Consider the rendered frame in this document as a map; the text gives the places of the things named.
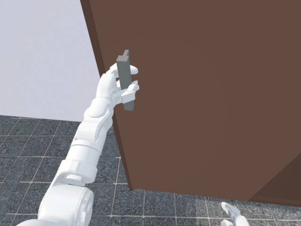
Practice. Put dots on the robot left hand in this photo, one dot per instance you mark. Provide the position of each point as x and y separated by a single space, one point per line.
110 89

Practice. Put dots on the robot right hand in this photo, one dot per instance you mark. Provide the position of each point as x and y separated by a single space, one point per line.
234 214

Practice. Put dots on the wardrobe door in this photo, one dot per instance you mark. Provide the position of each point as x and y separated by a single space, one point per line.
218 110
286 184

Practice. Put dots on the left robot forearm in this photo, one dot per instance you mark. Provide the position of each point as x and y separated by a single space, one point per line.
80 165

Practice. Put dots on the handle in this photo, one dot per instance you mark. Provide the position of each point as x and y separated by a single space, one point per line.
123 66

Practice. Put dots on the left robot upper arm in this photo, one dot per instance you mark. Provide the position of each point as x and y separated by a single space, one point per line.
64 205

